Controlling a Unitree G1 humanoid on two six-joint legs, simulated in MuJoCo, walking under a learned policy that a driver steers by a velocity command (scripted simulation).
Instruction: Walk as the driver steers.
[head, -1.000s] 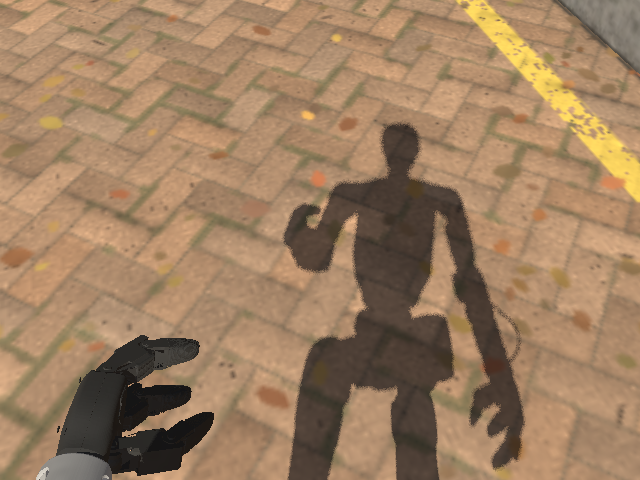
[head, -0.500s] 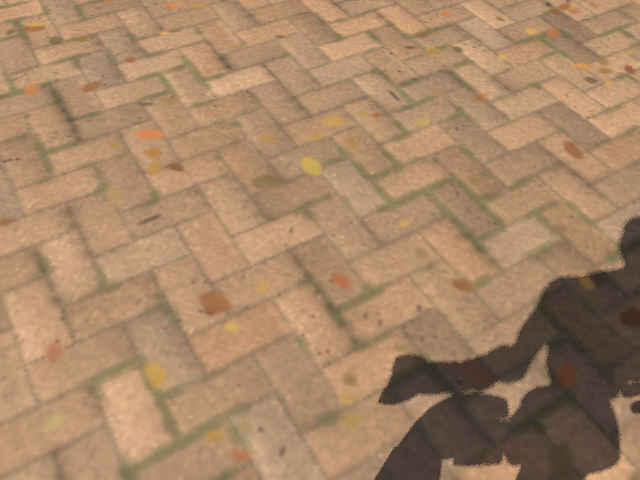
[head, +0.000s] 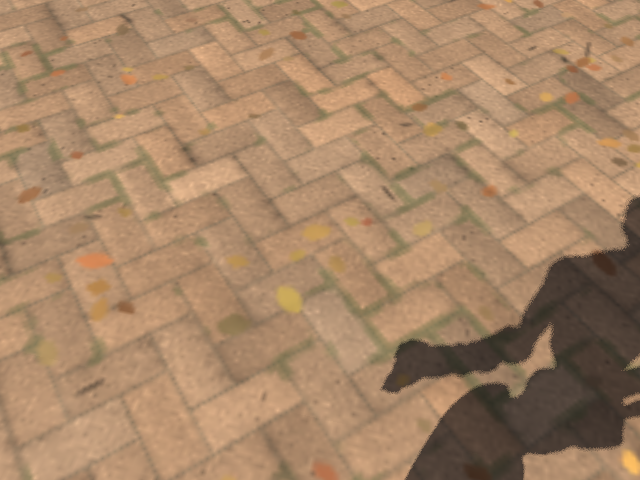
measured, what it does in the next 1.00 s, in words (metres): walks ahead, turning right: left foot, then right foot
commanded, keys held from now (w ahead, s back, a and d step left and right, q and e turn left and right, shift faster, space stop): w+e+shift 0.50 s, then w+shift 0.08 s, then w+q+shift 0.42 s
